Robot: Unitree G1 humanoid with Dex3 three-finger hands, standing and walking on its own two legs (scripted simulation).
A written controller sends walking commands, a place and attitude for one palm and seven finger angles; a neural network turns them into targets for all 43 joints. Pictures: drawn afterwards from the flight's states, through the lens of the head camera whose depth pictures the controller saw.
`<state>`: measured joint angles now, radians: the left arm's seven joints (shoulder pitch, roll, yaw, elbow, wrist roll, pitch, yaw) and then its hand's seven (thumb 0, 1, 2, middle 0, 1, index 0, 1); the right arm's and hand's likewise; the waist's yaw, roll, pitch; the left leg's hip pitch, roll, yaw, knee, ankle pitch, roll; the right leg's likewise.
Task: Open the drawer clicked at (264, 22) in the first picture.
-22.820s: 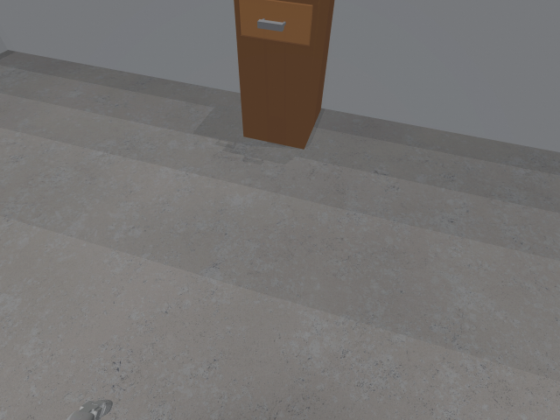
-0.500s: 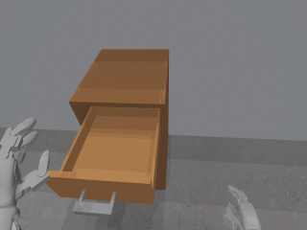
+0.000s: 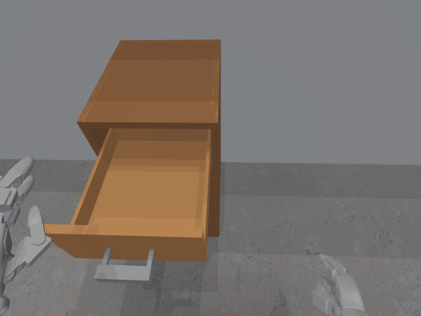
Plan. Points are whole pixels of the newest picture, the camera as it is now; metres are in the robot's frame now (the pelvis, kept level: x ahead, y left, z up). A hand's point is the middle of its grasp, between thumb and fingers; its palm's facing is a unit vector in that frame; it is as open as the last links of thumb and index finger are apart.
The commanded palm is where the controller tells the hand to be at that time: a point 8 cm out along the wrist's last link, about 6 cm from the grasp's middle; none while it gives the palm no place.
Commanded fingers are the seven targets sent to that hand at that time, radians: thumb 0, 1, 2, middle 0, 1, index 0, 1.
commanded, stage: step back with the hand held close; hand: left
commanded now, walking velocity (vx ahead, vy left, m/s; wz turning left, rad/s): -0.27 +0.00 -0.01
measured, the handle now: (127, 263) +0.24 +0.21 -0.10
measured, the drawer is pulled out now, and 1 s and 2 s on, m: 0.30 0.30 0.30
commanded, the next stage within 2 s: stop stepping back and stand still in 1.20 s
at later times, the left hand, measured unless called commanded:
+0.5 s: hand (13, 280) +0.14 +0.25 +0.15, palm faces +0.34 -0.83 -0.45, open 7.4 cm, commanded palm +0.08 +0.29 +0.17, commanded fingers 0.00 0.90 0.90 -0.20 -0.30 -0.20 -0.30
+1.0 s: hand out of the picture +0.08 +0.21 +0.15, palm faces +0.20 -0.83 -0.52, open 7.4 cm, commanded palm +0.02 +0.27 +0.17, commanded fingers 0.00 0.90 0.90 -0.20 -0.30 -0.20 -0.30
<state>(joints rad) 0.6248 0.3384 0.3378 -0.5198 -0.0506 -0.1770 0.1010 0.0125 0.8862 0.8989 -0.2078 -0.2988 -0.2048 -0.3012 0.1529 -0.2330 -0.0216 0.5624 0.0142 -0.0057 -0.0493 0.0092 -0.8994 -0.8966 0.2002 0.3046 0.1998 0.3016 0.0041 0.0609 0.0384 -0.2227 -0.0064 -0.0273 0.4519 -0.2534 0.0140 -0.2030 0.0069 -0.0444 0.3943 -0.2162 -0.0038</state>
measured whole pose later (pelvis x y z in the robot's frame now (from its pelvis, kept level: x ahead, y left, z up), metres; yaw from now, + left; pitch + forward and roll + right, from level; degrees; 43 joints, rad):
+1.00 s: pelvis -0.12 -0.01 -0.01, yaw -1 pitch +4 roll -1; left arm 0.70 0.43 0.38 -0.66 -0.06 -0.23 0.09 0.01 0.88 0.90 -0.21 -0.30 -0.21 -0.30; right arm 0.10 -0.18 -0.01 0.59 0.02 -0.04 -0.04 0.01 -0.90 -0.90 0.20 0.30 0.20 0.30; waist -0.02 0.01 0.03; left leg -0.53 -0.01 -0.04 0.83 -0.38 -0.01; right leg -0.27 0.05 -0.02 0.49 -0.28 -0.05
